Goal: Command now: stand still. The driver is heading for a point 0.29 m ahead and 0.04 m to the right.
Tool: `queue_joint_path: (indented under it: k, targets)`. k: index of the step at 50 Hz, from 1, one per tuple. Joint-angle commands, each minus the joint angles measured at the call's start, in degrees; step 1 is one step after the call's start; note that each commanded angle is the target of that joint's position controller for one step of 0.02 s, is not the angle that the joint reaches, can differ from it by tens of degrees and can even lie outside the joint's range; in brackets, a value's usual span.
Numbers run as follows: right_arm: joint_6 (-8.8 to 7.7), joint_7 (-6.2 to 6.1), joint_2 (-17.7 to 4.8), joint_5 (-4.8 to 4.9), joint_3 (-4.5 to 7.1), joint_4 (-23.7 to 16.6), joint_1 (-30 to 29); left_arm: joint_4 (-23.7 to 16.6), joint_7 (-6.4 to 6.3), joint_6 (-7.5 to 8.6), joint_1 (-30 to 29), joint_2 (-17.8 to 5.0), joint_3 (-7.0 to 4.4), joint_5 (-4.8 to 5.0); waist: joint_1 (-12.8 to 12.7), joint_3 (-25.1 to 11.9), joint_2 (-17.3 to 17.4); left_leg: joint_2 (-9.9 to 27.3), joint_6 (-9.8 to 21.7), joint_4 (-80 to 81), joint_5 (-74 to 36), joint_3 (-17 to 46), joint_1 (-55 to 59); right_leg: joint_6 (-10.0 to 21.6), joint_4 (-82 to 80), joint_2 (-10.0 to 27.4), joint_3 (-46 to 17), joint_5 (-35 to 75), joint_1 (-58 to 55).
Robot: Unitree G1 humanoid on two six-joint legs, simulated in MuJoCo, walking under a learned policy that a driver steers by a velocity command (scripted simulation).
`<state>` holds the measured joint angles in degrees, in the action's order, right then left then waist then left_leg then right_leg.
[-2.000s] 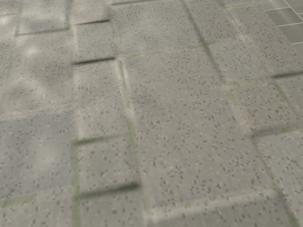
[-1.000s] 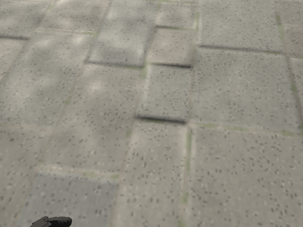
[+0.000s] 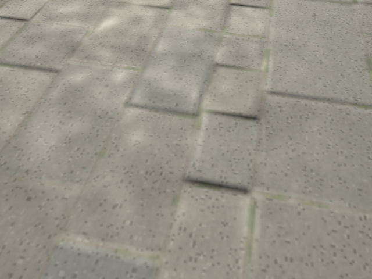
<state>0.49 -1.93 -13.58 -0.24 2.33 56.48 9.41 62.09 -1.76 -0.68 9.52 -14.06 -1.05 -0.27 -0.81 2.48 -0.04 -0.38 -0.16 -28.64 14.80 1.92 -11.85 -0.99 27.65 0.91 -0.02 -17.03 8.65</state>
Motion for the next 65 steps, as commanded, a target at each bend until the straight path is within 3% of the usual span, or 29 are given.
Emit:
queue_joint_path:
  k: [1,26,65]
  targets:
    - [-0.47,-0.26,-6.28,0.02,1.05,-0.93,-0.03,-1.05,-0.27,0.5,1.22,-6.14,-0.9,-0.05,0.1,-1.27,0.54,1.85,1.37,4.41,-11.02,1.31,1.75,0.8,-4.88,0.92,-0.63,7.49,3.07]
    - [-0.37,-0.51,-3.89,0.24,-0.33,5.6,3.77,1.03,-0.68,1.16,9.02,-2.81,0.07,0.08,0.64,0.46,0.03,1.14,1.12,5.33,-6.57,0.52,-0.28,1.1,-5.75,0.41,-0.33,4.78,5.09]
    - [-0.42,-0.86,-1.78,0.48,-0.8,6.77,8.12,0.55,-0.93,1.4,14.69,-0.18,-0.17,0.37,0.78,1.33,-0.04,1.03,0.96,4.64,-7.93,0.13,-0.76,1.39,-5.25,0.16,-0.23,6.51,5.42]
